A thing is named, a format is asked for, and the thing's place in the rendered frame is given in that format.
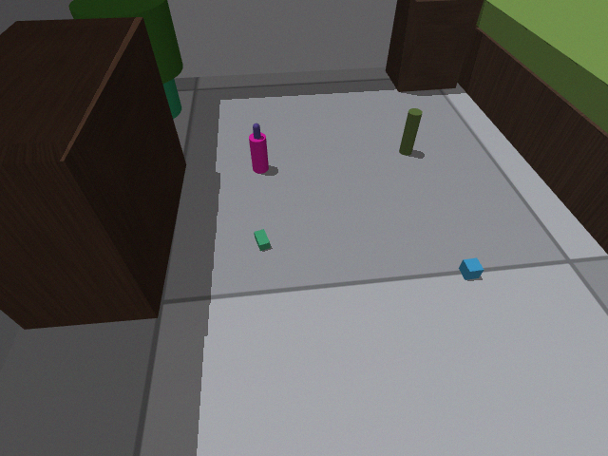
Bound potted plant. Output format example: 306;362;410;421
69;0;183;119

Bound bed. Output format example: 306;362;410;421
458;0;608;254

